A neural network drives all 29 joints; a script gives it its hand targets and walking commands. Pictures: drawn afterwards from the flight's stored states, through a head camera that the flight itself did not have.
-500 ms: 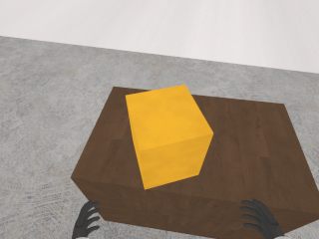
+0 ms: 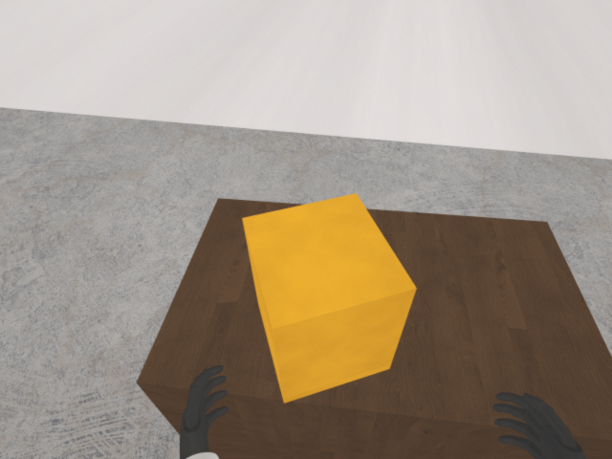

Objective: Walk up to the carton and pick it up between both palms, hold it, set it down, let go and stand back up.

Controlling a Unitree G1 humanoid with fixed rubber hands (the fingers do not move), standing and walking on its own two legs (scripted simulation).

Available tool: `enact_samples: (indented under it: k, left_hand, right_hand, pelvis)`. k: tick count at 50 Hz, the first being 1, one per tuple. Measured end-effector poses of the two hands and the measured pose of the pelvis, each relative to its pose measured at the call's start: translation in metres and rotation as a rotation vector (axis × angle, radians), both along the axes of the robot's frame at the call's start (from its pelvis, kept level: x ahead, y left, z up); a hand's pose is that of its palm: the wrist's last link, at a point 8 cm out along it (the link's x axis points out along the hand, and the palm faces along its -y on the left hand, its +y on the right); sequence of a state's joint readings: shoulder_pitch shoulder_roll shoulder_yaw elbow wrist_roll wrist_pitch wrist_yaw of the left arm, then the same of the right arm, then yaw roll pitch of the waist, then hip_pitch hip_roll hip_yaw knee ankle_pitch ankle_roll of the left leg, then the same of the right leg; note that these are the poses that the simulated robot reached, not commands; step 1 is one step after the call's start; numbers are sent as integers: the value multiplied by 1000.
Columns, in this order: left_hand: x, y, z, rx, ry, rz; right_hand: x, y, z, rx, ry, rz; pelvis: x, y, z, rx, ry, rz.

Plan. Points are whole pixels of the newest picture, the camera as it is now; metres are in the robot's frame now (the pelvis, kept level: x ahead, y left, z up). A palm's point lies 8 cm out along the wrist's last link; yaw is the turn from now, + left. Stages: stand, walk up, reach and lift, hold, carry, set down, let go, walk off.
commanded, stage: reach and lift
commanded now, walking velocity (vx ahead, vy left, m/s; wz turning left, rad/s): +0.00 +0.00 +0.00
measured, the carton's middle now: (320, 297) +0.39 +0.03 -0.06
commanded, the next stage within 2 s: none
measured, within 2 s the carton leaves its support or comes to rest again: neither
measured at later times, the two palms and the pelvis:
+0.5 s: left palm (194, 438) +0.15 +0.17 -0.02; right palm (523, 416) +0.21 -0.24 -0.04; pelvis -0.02 -0.02 +0.00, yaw +1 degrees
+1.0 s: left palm (200, 379) +0.21 +0.17 +0.02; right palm (525, 357) +0.26 -0.24 +0.01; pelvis -0.04 -0.01 +0.00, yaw -2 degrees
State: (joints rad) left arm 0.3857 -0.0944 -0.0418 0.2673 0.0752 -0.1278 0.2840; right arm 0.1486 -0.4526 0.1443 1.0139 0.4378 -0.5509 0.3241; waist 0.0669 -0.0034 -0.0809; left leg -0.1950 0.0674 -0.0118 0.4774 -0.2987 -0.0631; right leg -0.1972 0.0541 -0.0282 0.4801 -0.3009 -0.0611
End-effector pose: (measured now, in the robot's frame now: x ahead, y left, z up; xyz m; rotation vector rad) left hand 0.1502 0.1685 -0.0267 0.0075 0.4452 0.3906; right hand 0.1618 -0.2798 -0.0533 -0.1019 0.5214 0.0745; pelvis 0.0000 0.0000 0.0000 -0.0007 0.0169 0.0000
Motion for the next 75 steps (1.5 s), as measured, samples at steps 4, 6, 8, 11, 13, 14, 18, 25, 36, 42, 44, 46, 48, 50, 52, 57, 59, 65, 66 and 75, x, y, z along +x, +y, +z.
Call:
enact_samples:
  k: [4, 6, 8, 11, 13, 14, 18, 25, 36, 42, 44, 46, 48, 50, 52, 57, 59, 65, 66, 75]
  left_hand:
    - [-3, -6, -2, -15, -2, 26]
    - [-6, -9, -4, -24, 1, 39]
    - [-10, -11, -7, -31, 2, 52]
    - [-14, -13, -9, -36, -2, 71]
    - [-16, -13, -9, -36, -12, 84]
    - [-16, -13, -8, -35, -18, 89]
    - [-15, -8, -6, -26, -38, 100]
    - [1, 4, 6, -5, -57, 79]
    - [31, 5, 32, -31, -74, 45]
    - [42, 1, 39, -59, -74, 41]
    - [46, 0, 42, -63, -76, 38]
    - [49, 0, 44, -65, -79, 37]
    - [52, 1, 47, -64, -81, 37]
    - [55, 2, 50, -59, -83, 37]
    - [58, 3, 52, -52, -83, 37]
    - [64, 8, 57, -33, -76, 37]
    - [66, 10, 59, -28, -69, 37]
    - [73, 15, 62, -27, -49, 40]
    - [75, 16, 63, -28, -48, 41]
    - [90, 20, 73, -42, -49, 40]
  right_hand:
    - [5, -9, 5, -15, -15, 23]
    - [8, -10, 8, -19, -27, 39]
    - [12, -10, 11, -19, -41, 56]
    - [17, -7, 14, -13, -63, 79]
    - [20, -3, 14, -4, -77, 91]
    - [22, 0, 14, 2, -83, 96]
    - [29, 15, 13, 35, -106, 109]
    - [46, 39, 17, 93, -153, 96]
    - [67, 36, 35, 67, -141, 59]
    - [80, 29, 52, 46, -142, 49]
    - [85, 29, 57, 44, -145, 51]
    - [90, 31, 62, 45, -148, 58]
    - [96, 34, 65, 50, -151, 66]
    - [101, 38, 67, 56, -155, 76]
    - [107, 43, 68, 65, -158, 86]
    - [123, 57, 69, 86, -168, 110]
    - [129, 62, 70, 94, -172, 118]
    - [146, 74, 73, 105, -183, 140]
    - [149, 75, 74, 104, -185, 143]
    - [176, 82, 89, 87, -195, 153]
  pelvis:
    - [0, -6, -1, 2, 6, 0]
    - [0, -9, -1, 4, 13, 3]
    - [-2, -13, -2, 7, 21, 8]
    - [-5, -18, -3, 11, 35, 13]
    - [-7, -20, -3, 14, 44, 15]
    - [-8, -21, -4, 15, 48, 16]
    - [-11, -23, -4, 17, 55, 20]
    - [-17, -19, -4, 15, 37, 16]
    - [-26, -7, 1, 3, 18, -16]
    - [-31, -6, 2, -3, 30, -28]
    - [-32, -6, 3, -4, 34, -31]
    - [-34, -7, 3, -5, 39, -32]
    - [-35, -8, 3, -6, 43, -33]
    - [-37, -9, 4, -6, 47, -32]
    - [-39, -9, 4, -7, 51, -30]
    - [-43, -11, 4, -5, 64, -24]
    - [-44, -11, 4, -4, 71, -22]
    - [-49, -11, 3, 0, 98, -21]
    - [-49, -11, 3, 1, 104, -21]
    - [-54, -13, 3, 2, 143, -23]
